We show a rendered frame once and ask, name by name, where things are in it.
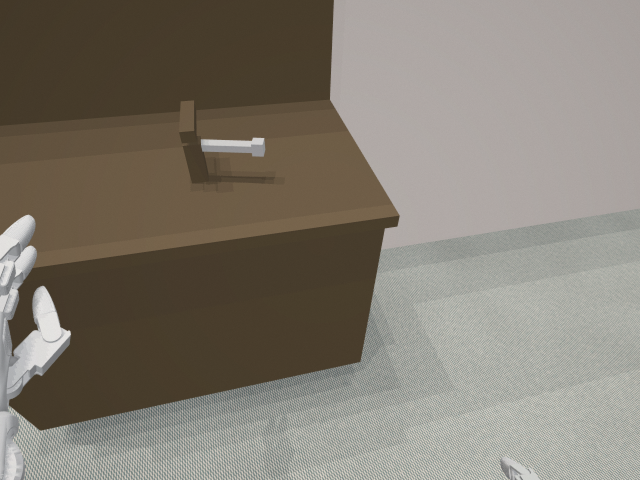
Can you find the counter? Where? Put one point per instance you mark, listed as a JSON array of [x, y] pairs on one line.
[[182, 273]]

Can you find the right robot hand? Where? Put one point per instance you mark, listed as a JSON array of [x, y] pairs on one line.
[[515, 471]]

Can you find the tap lever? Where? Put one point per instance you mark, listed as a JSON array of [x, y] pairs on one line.
[[256, 146]]

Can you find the left robot hand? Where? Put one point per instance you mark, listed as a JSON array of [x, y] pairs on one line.
[[41, 348]]

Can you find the left robot forearm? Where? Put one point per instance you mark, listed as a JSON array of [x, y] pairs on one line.
[[12, 465]]

